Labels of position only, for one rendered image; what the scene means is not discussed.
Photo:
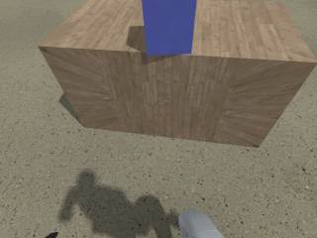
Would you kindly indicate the right robot thigh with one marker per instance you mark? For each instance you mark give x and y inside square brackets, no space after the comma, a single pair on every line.
[194,224]

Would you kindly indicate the pedestal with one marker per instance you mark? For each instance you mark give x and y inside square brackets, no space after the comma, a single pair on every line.
[247,62]

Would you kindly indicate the carton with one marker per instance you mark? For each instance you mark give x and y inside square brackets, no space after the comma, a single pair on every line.
[169,26]

